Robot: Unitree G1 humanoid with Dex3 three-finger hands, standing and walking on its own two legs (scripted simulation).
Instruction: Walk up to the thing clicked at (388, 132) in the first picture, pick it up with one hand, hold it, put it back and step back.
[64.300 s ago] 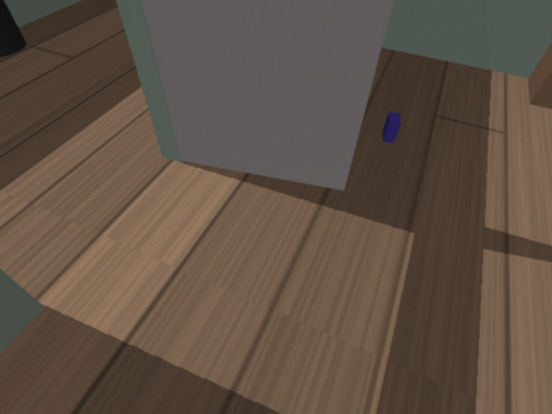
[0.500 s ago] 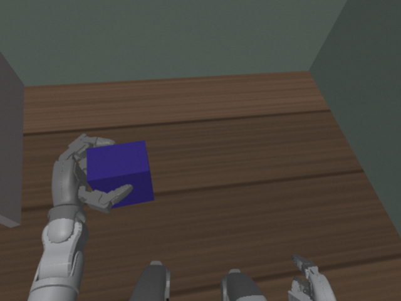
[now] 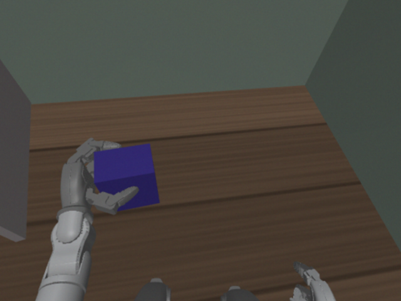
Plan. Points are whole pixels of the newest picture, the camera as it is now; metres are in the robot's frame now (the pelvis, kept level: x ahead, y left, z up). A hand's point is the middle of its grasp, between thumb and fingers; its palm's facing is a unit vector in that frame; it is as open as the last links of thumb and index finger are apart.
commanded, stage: lift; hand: left
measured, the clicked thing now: (130, 179) +0.35 +0.14 +0.01
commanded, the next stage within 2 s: hold in 0.20 s
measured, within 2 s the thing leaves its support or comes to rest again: neither
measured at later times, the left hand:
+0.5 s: hand (112, 169) +0.34 +0.17 +0.06, palm faces +0.16 -0.99 +0.01, open 10.4 cm
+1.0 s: hand (112, 165) +0.34 +0.16 +0.08, palm faces +0.16 -0.99 +0.01, open 10.4 cm
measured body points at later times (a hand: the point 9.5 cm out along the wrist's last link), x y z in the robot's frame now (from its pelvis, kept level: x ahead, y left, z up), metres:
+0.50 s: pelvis +0.01 +0.00 +0.01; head +0.06 +0.01 +0.46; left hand +0.33 +0.22 +0.07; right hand +0.14 -0.25 -0.09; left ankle +0.02 +0.12 -0.67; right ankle -0.01 -0.13 -0.67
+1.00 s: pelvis +0.00 +0.00 +0.02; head +0.05 +0.00 +0.47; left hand +0.33 +0.21 +0.08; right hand +0.14 -0.25 -0.08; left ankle +0.02 +0.12 -0.67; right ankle -0.01 -0.13 -0.67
